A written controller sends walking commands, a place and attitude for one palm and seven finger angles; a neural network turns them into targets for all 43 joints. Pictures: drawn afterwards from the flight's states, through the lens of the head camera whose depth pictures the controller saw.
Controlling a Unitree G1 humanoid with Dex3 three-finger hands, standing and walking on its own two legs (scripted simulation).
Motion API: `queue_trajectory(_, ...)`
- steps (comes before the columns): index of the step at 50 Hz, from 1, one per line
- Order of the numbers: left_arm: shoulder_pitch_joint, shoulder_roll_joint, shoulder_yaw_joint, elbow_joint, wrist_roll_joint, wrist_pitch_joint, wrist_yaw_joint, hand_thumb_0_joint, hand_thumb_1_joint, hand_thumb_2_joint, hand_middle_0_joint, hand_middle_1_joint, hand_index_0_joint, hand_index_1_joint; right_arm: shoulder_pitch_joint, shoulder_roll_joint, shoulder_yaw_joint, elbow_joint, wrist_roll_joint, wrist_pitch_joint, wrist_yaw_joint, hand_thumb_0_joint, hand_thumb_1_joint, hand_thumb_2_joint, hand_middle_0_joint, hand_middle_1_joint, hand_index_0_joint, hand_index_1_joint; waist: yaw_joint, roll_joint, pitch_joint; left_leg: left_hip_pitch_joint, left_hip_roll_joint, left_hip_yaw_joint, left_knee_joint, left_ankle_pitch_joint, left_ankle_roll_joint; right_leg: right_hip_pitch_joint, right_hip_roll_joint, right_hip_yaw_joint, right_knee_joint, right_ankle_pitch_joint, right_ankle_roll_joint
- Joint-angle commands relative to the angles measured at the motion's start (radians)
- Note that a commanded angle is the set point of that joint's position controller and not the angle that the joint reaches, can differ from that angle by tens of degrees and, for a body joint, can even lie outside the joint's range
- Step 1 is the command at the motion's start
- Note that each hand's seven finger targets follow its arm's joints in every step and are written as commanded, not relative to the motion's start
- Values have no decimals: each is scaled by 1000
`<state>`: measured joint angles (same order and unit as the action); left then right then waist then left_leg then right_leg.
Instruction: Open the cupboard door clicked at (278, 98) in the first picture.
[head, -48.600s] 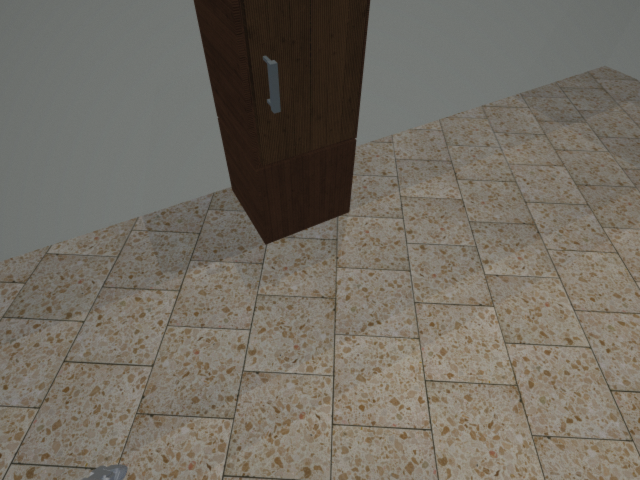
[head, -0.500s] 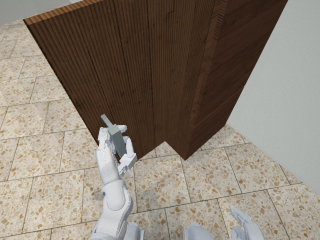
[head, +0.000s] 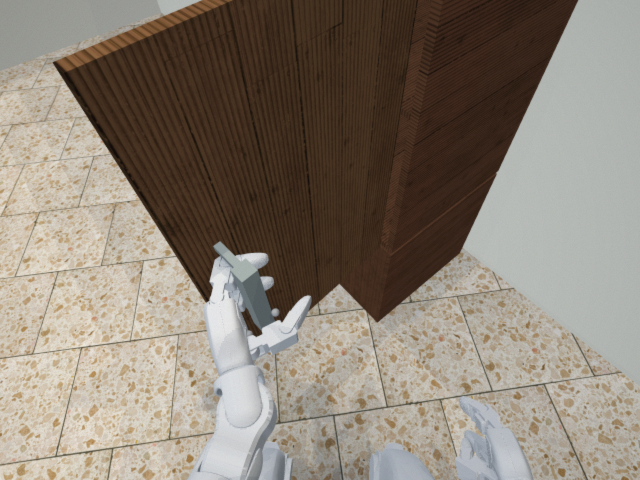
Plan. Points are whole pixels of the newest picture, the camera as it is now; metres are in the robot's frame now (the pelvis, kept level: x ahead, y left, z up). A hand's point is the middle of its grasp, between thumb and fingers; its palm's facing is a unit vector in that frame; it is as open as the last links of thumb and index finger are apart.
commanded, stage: open thumb and fingers to let go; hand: left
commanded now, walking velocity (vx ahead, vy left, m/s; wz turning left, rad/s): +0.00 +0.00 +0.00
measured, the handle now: (245, 288) +0.34 +0.12 +0.03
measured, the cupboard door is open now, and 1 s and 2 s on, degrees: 95 96 96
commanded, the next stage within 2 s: slide the hand sideways off the handle in 0.46 s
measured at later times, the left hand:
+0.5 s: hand (277, 314) +0.31 +0.07 +0.03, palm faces +0.29 -0.96 -0.02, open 15.0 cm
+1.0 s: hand (259, 358) +0.26 +0.09 +0.03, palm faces -0.16 -0.99 +0.01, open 16.3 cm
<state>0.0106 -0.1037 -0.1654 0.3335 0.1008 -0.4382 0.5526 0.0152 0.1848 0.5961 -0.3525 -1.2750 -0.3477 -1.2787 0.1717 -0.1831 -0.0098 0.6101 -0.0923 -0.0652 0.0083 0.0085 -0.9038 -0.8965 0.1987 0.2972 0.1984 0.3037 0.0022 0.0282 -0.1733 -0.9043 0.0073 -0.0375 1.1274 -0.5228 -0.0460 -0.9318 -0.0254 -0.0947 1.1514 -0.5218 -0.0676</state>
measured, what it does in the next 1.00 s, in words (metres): stands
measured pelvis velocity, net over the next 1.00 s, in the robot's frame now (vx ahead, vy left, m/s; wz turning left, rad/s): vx -0.01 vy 0.04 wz -0.03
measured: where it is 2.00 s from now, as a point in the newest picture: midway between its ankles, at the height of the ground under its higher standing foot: outside the picture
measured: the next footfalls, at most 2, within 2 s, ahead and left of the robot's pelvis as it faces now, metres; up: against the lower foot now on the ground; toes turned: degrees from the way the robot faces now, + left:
none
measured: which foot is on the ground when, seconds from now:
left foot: down 0.00-1.00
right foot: down 0.00-1.00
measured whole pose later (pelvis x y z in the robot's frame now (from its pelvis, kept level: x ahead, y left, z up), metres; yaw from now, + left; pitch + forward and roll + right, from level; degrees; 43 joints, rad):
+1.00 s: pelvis -0.01 +0.04 -0.01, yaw -2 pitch +17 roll +0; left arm 0.17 0.04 -0.22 0.12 -0.01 -0.43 0.06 -0.01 -0.50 0.30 -0.16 -0.31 -0.14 -0.31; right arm 0.24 -0.22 0.00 0.47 -0.02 -0.04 0.01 0.01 -0.90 -0.90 0.20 0.30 0.20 0.30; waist -0.01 0.03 -0.16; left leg -0.95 -0.01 0.01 1.22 -0.56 0.01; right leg -0.97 -0.04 -0.05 1.20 -0.52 -0.01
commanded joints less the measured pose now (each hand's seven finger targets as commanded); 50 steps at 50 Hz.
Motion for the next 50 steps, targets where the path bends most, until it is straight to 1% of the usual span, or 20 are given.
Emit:
queue_trajectory(1, -171, -21, -8, -190, 17, -62, -2, 0, -430, 330, -305, -1207, -305, -1207, -30, -87, -34, -141, 4, -41, -3, 0, -900, -900, 200, 300, 200, 300, -29, -149, -267, 34, -38, 33, -84, 170, 51, 303, -27, 149, -249, 280, 61)
queue_trajectory(4, -198, -3, 12, -193, 10, -69, -1, 0, -500, 300, -300, -1200, -300, -1200, -30, -89, -37, -137, 4, -40, -7, 0, -900, -900, 200, 300, 200, 300, -29, -160, -272, 27, -39, 34, -84, 156, 51, 310, -31, 160, -260, 252, 63)
queue_trajectory(7, -209, 14, 30, -182, 9, -71, 3, 0, -500, 300, -275, -1050, -275, -1050, -28, -90, -37, -132, 6, -34, -10, 0, -900, -900, 200, 300, 200, 300, -26, -154, -271, 28, -39, 35, -88, 159, 51, 306, -28, 153, -255, 243, 59)
queue_trajectory(18, -259, -41, -19, -157, 40, -66, 36, 0, -500, 300, -183, -500, -183, -500, -33, -92, -37, -133, 2, -33, -5, 0, -900, -900, 200, 300, 200, 300, -30, -99, -272, 78, -34, 34, -108, 168, 53, 234, 0, 90, -219, 219, 42)
queue_trajectory(22, -249, -39, -6, -140, 39, -55, 44, 0, -500, 300, -150, -300, -150, -300, -33, -89, -35, -137, 3, -31, -6, 0, -900, -900, 200, 300, 200, 300, -25, -124, -265, 70, -34, 32, -115, 155, 52, 240, 1, 86, -223, 196, 42)
queue_trajectory(28, -286, -52, -13, -136, 30, -49, 54, 0, -500, 300, -150, -300, -150, -300, -43, -90, -30, -136, 2, -33, -5, 0, -900, -900, 200, 300, 200, 300, -29, -113, -261, 78, -35, 28, -117, 141, 52, 216, 6, 76, -222, 165, 41)
queue_trajectory(29, -265, 50, -207, -165, 150, -79, -151, 0, -500, 300, -150, -300, -150, -300, 16, -127, -29, -120, 9, -25, -5, 0, -900, -900, 200, 300, 200, 300, -110, -144, -233, 88, -28, 35, -86, 141, 68, 190, 2, 96, -204, 239, 41)
queue_trajectory(30, -326, 127, -120, -240, 113, -118, -264, 0, -500, 300, -150, -300, -150, -300, 22, -128, -39, -149, 17, -19, -9, 0, -900, -900, 200, 300, 200, 300, -79, -95, -311, 92, -34, 32, -76, 180, 74, 227, -9, 99, -179, 299, 29)
queue_trajectory(31, -297, 132, -139, -253, 92, -136, -353, 0, -500, 300, -150, -300, -150, -300, 8, -124, -37, -162, 24, -19, -12, 0, -900, -900, 200, 300, 200, 300, -63, -51, -327, 103, -35, 35, -75, 181, 73, 235, -11, 108, -168, 311, 27)
queue_trajectory(33, -264, 116, -174, -260, 2, -133, -519, 0, -500, 300, -150, -300, -150, -300, 13, -129, -30, -190, 51, -27, -15, 0, -900, -900, 200, 300, 200, 300, -77, -37, -283, 119, -34, 26, -84, 158, 75, 215, -6, 101, -178, 277, 25)
queue_trajectory(34, -243, 112, -137, -270, -78, -117, -567, 0, -500, 300, -150, -300, -150, -300, 10, -129, -28, -209, 67, -31, -20, 0, -900, -900, 200, 300, 200, 300, -66, -72, -275, 110, -35, 22, -91, 144, 74, 229, -1, 101, -192, 248, 30)
queue_trajectory(35, -212, 80, -132, -271, -144, -92, -598, 0, -500, 300, -150, -300, -150, -300, -2, -131, -20, -227, 81, -34, -23, 0, -900, -900, 200, 300, 200, 300, -56, -57, -252, 116, -35, 18, -109, 130, 70, 221, 5, 93, -203, 205, 27)
queue_trajectory(36, -201, 59, -114, -252, -195, -67, -607, 0, -500, 300, -150, -300, -150, -300, -2, -131, -16, -230, 90, -35, -26, 0, -900, -900, 200, 300, 200, 300, -57, -86, -207, 106, -34, 12, -120, 111, 68, 204, 8, 79, -211, 167, 31)
queue_trajectory(37, -169, 75, -75, -256, -219, -50, -601, 0, -500, 300, -150, -300, -150, -300, -2, -140, -19, -238, 95, -35, -26, 0, -900, -900, 200, 300, 200, 300, -40, -109, -207, 101, -33, 6, -129, 101, 64, 199, 11, 71, -209, 135, 32)
queue_trajectory(38, -162, 77, -60, -287, -227, -41, -584, 0, -500, 300, -150, -300, -150, -300, -6, -142, -20, -246, 94, -37, -25, 0, -900, -900, 200, 300, 200, 300, -32, -91, -227, 109, -34, 4, -129, 110, 63, 195, 11, 62, -195, 136, 32)
queue_trajectory(40, -77, 114, -21, -313, -209, -33, -542, 0, -500, 300, -150, -300, -150, -300, -3, -146, -24, -266, 88, -39, -17, 0, -900, -900, 200, 300, 200, 300, -6, -121, -247, 97, -34, 1, -124, 150, 63, 207, 12, 53, -169, 168, 29)
queue_trajectory(43, 14, 128, -26, -362, -147, -48, -501, 0, -500, 300, -150, -300, -150, -300, 12, -141, -30, -280, 77, -32, 0, 0, -900, -900, 200, 300, 200, 300, -6, -112, -247, 87, -32, 10, -104, 184, 60, 190, 10, 55, -136, 219, 29)
queue_trajectory(45, 32, 152, -33, -403, -107, -54, -488, 0, -500, 300, -150, -300, -150, -300, 10, -145, -31, -292, 74, -26, 8, 0, -900, -900, 200, 300, 200, 300, -3, -71, -231, 78, -30, 3, -101, 179, 59, 163, 10, 54, -118, 196, 22)
queue_trajectory(47, 38, 152, -44, -423, -94, -52, -485, 0, -500, 300, -150, -300, -150, -300, 13, -141, -31, -301, 74, -18, 9, 0, -900, -900, 200, 300, 200, 300, -17, -64, -207, 74, -28, 5, -95, 143, 59, 135, 11, 57, -123, 166, 24)
queue_trajectory(50, 74, 188, -5, -490, -104, -52, -486, 0, -500, 300, -150, -300, -150, -300, 9, -144, -31, -318, 75, -15, 0, 0, -900, -900, 200, 300, 200, 300, -1, -63, -241, 74, -30, -2, -93, 145, 59, 152, 17, 57, -114, 158, 20)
